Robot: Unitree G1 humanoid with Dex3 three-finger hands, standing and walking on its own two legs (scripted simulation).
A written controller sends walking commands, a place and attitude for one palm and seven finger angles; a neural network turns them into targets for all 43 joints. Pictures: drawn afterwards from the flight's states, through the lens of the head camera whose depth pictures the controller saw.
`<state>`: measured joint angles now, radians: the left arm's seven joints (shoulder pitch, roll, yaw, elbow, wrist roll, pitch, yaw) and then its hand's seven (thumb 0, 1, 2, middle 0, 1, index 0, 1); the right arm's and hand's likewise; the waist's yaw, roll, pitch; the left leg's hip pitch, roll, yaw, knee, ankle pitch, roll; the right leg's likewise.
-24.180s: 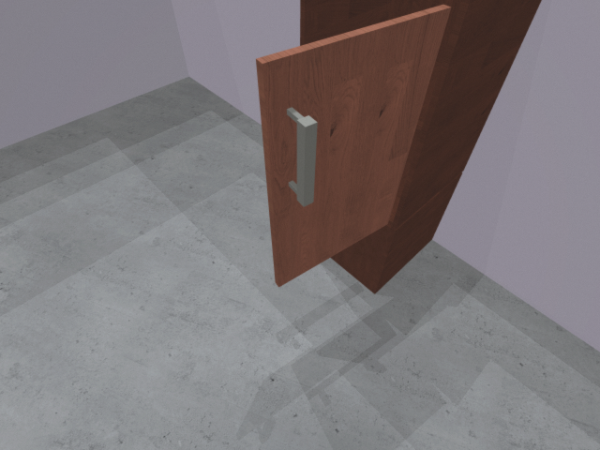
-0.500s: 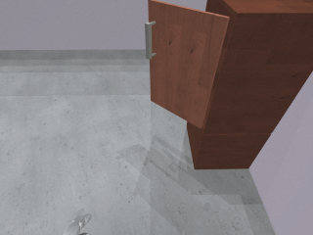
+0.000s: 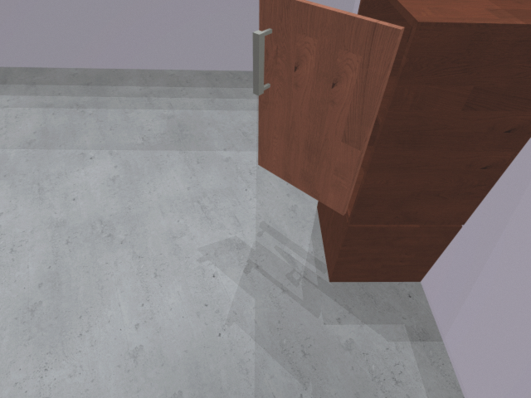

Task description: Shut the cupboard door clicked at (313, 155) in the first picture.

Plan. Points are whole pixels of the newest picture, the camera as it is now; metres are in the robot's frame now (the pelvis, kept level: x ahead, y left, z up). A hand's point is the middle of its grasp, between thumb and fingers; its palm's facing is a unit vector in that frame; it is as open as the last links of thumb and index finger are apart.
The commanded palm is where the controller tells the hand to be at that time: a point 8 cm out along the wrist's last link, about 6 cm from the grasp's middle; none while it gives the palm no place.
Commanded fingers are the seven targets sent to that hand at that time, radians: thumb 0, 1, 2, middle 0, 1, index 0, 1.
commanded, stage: let the arm hang, fingers relaxed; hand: left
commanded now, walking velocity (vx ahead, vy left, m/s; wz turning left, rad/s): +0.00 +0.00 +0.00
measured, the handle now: (263, 62) +0.95 +0.05 +0.07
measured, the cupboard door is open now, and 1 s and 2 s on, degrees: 48 48 48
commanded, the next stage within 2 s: look to check the result in 0.38 s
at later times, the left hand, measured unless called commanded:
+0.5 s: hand out of the picture -0.02 +0.17 -0.18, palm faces +0.01 -0.98 -0.18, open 7.4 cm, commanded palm none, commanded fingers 0.00 0.90 0.90 -0.20 -0.30 -0.20 -0.30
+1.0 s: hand out of the picture +0.03 +0.19 -0.17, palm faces -0.01 -0.98 -0.22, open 7.4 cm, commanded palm none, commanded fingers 0.00 0.90 0.90 -0.20 -0.30 -0.20 -0.30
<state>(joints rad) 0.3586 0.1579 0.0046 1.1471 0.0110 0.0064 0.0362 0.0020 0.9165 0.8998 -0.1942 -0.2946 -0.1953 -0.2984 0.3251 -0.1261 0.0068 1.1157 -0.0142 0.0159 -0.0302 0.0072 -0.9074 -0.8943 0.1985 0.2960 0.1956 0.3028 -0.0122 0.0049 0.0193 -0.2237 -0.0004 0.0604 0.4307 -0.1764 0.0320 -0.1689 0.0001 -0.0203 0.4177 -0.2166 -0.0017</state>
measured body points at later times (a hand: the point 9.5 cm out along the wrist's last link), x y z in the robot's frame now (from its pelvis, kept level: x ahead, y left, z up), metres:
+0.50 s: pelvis +0.00 +0.01 +0.00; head +0.00 +0.01 +0.45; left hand -0.02 +0.22 -0.16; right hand -0.02 -0.21 -0.16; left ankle +0.04 +0.10 -0.74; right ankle +0.01 -0.12 -0.74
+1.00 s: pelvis +0.01 +0.00 +0.00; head +0.02 +0.01 +0.45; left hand +0.03 +0.24 -0.16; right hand +0.02 -0.25 -0.15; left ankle +0.04 +0.10 -0.74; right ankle +0.01 -0.12 -0.74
